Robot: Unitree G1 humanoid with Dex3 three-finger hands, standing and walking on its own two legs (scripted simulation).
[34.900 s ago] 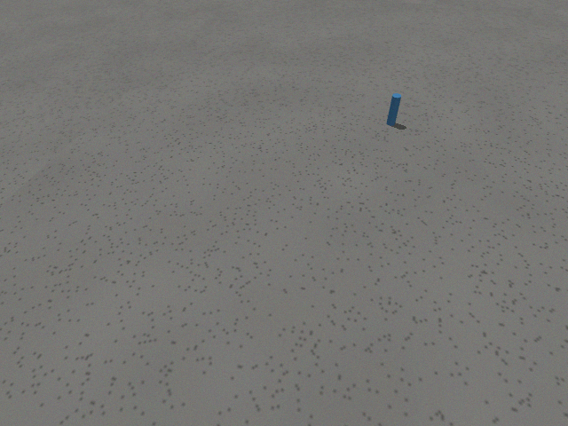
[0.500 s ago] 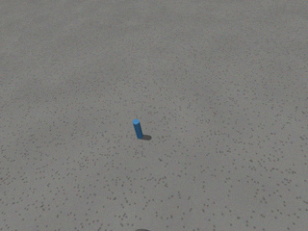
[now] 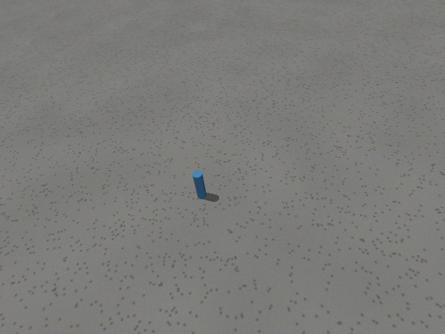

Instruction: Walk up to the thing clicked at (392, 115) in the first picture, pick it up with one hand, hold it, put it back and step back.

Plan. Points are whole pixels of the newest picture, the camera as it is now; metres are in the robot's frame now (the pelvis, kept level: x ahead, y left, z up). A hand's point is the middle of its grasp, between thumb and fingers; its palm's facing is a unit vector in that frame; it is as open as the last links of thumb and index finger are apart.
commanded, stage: step back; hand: left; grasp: from the side
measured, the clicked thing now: (199, 185) +0.94 +0.21 -0.66
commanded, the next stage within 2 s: stand in 0.26 s
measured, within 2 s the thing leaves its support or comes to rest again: neither
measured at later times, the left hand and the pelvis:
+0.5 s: hand out of the picture +0.12 +0.29 -0.14, palm faces +0.01 -0.94 -0.34, open 7.4 cm; pelvis +0.03 +0.03 +0.02, yaw +1 degrees
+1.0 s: hand out of the picture +0.08 +0.28 -0.13, palm faces +0.00 -0.93 -0.36, open 7.4 cm; pelvis +0.02 +0.01 +0.02, yaw +2 degrees
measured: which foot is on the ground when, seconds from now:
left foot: up 0.00-0.16, down 0.18-1.00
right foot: down 0.00-1.00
